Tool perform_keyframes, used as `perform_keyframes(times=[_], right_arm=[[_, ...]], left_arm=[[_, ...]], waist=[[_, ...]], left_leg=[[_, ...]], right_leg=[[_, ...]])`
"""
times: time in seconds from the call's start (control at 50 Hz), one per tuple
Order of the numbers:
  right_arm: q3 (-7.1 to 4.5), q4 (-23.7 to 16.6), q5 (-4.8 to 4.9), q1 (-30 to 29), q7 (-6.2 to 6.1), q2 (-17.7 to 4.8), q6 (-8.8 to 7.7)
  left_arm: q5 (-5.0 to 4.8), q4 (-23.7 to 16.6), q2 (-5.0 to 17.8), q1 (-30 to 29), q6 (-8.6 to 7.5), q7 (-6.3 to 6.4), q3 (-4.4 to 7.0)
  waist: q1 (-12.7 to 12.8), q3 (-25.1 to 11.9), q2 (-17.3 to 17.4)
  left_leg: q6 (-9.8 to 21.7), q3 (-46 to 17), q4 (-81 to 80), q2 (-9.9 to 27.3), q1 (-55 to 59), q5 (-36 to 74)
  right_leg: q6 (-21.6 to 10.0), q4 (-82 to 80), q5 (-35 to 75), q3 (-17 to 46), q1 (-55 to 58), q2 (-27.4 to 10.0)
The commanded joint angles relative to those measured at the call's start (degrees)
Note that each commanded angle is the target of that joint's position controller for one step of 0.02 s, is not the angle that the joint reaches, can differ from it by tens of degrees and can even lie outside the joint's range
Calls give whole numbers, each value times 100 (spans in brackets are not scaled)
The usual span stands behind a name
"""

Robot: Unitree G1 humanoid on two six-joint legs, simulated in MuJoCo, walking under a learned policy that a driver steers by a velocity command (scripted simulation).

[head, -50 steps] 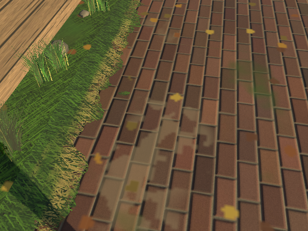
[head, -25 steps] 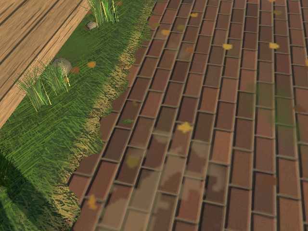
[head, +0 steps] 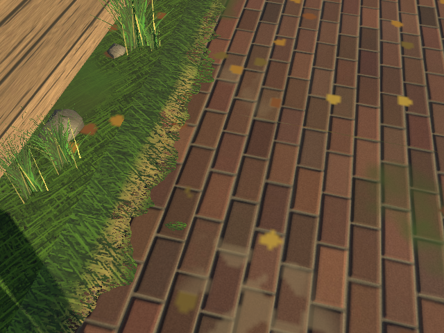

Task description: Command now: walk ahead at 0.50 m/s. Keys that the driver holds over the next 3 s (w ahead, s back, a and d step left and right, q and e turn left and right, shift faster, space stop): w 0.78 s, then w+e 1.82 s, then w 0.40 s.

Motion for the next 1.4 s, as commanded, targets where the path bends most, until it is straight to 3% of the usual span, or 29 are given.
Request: perform_keyframes(times=[0.02, 0.08, 0.22, 0.3, 0.36, 0.4, 0.42, 0.44, 0.46, 0.48, 0.5, 0.52, 0.54, 0.58, 0.7, 0.78, 0.88, 0.94, 0.96, 0.98, 1.0, 1.02, 1.04, 1.06, 1.08, 1.12, 1.2, 1.3, 1.4], right_arm=[[-65, -138, -56, 143, 18, -440, -91], [-122, 21, -45, 452, -75, -705, -113], [-108, 262, 38, 1103, -226, -794, -18], [-133, 473, 66, 1492, -239, -833, 76], [-186, 545, 91, 1496, -274, -912, 155], [-220, 499, 99, 1260, -283, -1008, 196], [-187, 463, 93, 1140, -278, -926, 221], [-103, 338, 25, 1112, -271, -757, 215], [113, 303, 3, 1789, -204, -29, 92], [44, 390, 86, 1606, -169, -359, -63], [-76, 200, 242, 1060, -147, -781, -146], [-81, 115, 257, 716, -177, -798, -165], [-116, 98, 173, 540, -221, -738, -133], [-139, 163, 124, 788, -255, -498, 39], [-173, -123, 23, -40, -275, -406, 155], [-116, -317, 55, -785, -196, -290, 110], [-74, -609, 104, -1500, -60, -358, 0], [-164, -543, 116, -1050, -26, -636, -99], [-262, -373, 101, -453, -52, -803, -121], [-401, -114, 43, 572, -103, -1135, -145], [-537, 8, -69, 1402, -150, -1705, -129], [-471, 66, -42, 1552, -118, -1525, -92], [-328, -26, -16, 1152, -125, -1047, -98], [-246, -129, -2, 701, -140, -783, -92], [-189, -151, -19, 298, -129, -614, -94], [-141, -115, -87, -37, -126, -425, -114], [-224, 23, -109, 100, -218, -637, -156], [-265, 75, -99, 296, -329, -814, -90], [-328, 184, 11, 781, -361, -994, 55]], left_arm=[[40, -292, 326, 228, 47, 57, 140], [86, -446, 327, -158, 133, 86, 172], [81, -844, 168, -1541, 69, -25, 113], [31, -1076, 169, -2160, 21, -151, 57], [10, -1198, 267, -2238, -40, -255, 59], [23, -1058, 507, -1610, -67, -261, 168], [42, -775, 739, -724, -67, -231, 303], [106, -512, 1135, 391, -63, -177, 433], [141, -355, 1612, 987, -29, -174, 544], [121, -371, 1114, 957, -23, -180, 379], [90, -445, 862, 422, -33, -171, 288], [98, -577, 695, -124, -30, -170, 224], [141, -612, 526, -452, -36, -198, 173], [199, -559, 335, -598, -70, -232, 117], [166, -287, 665, -39, -63, -52, 184], [105, -156, 725, 278, -26, 8, 186], [18, 60, 787, 692, 89, 51, 232], [-1, 28, 911, 503, 159, 83, 299], [4, -18, 864, 382, 179, 82, 281], [54, -104, 634, 331, 182, 69, 198], [116, -254, 72, 793, 132, 55, 53], [0, -250, -42, 1018, 32, 41, -1], [-134, -282, 565, 653, -12, 41, 161], [-159, -393, 652, 261, -6, 54, 192], [-110, -419, 589, 83, 31, 78, 213], [-65, -416, 385, 192, 189, 77, 267], [-28, -613, 231, -61, 383, 65, 294], [21, -898, 181, -810, 351, -83, 262], [24, -1339, 103, -1749, 350, -274, 161]], waist=[[102, -354, 656], [102, -93, 493], [-294, 185, 478], [-493, 392, 472], [-378, 370, 574], [26, -38, 728], [461, -548, 664], [850, -1366, 269], [607, -2203, -1163], [702, -2381, -1037], [597, -1508, -787], [413, -965, -357], [243, -576, -97], [-63, -407, -321], [17, 3, -152], [235, 163, -185], [384, 400, -183], [31, 148, -349], [-296, -178, -329], [-700, -929, -135], [-679, -1922, 1050], [-617, -2459, 2093], [-601, -1724, 1443], [-503, -1108, 1080], [-329, -684, 745], [-24, -316, 927], [70, -40, 604], [-90, 172, 476], [-415, 493, 379]], left_leg=[[926, -1690, -1737, 1456, 903, 414], [1022, -1346, -1977, 1444, 866, 901], [750, -782, -2070, 1249, 1391, 993], [762, -786, -1817, 1495, 2124, 1059], [674, -835, -1427, 1721, 2556, 1621], [534, -706, -746, 1644, 2540, 3164], [393, -486, 237, 1355, 2275, 3818], [195, -257, 1852, 1039, 1132, 2779], [-233, -158, 4120, -32, -1278, -446], [-131, -1064, 4886, -40, -1949, -2351], [-26, -1033, 5116, 304, -2392, -2020], [-2, -842, 4877, 630, -2258, -1461], [-20, -757, 4513, 818, -2020, -1094], [-43, -777, 4041, 1031, -1379, -720], [-312, -686, 2504, 1100, -2081, 584], [-333, -486, 1258, 877, -1895, 1418], [-309, -552, 390, 677, -1760, 1101], [-185, -491, 109, 491, -823, 582], [-84, -362, -20, 345, 23, 449], [146, -624, 188, 665, 1582, 529], [751, -2476, 136, 2092, 3862, 170], [1195, -4417, -779, 2704, 4361, -692], [940, -3873, -920, 2509, 3711, -1190], [705, -3029, -1015, 2350, 2914, -1136], [591, -2423, -1247, 2125, 2092, -813], [470, -1545, -1625, 1821, 1197, -332], [602, -640, -1930, 1794, 1035, 577], [501, 215, -2021, 1684, 1343, 991], [446, 651, -1816, 1902, 2161, 1276]], right_leg=[[-38, -144, 559, 250, -909, -575], [108, -791, 1143, 199, -1354, -630], [210, -2952, 2729, -65, -1553, -373], [148, -3555, 2441, -129, -1734, -246], [-44, -3834, 1863, -164, -1540, -146], [-235, -3971, 1587, -413, -424, 164], [-398, -4065, 1706, -541, 793, 345], [-747, -3860, 1866, 305, 2644, -415], [-1667, -4328, 851, 3004, 4807, -1831], [-1625, -4983, 538, 3996, 4851, -1951], [-1309, -5054, 584, 3112, 4105, -1762], [-1141, -5203, 1044, 2327, 3162, -1544], [-1050, -5413, 1436, 1796, 2355, -1314], [-957, -5768, 1630, 1206, 1564, -1007], [-1033, -6188, 2093, 632, 1560, -946], [-865, -6236, 1981, 263, 1722, -806], [-853, -5810, 1898, 534, 2257, -1051], [-702, -5259, 2373, 774, 2329, -1158], [-579, -4623, 3072, 655, 2216, -936], [-384, -3313, 2978, 401, 1581, -555], [14, -1100, 1092, -106, -369, 243], [96, 154, -1393, 352, -1478, 592], [25, 736, -1143, 690, -1933, 231], [-49, 749, -627, 516, -2043, -63], [-51, 490, -157, 449, -1793, -280], [-62, 63, 341, 475, -1230, -539], [19, -389, 1042, 491, -1530, -582], [99, -1848, 2206, 229, -1667, -475], [-32, -2790, 2022, -260, -1825, -374]])
Next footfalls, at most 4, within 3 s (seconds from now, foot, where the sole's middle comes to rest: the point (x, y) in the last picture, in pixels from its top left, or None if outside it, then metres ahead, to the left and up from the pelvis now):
0.44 right None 0.42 -0.15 -0.77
0.98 left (193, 258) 0.71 0.10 -0.77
1.54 right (284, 204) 0.93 -0.22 -0.77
2.02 left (272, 132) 1.29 -0.20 -0.77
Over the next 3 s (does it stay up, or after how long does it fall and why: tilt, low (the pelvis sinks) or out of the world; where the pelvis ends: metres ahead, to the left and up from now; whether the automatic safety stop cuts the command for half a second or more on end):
stays up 1.39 -0.62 0.00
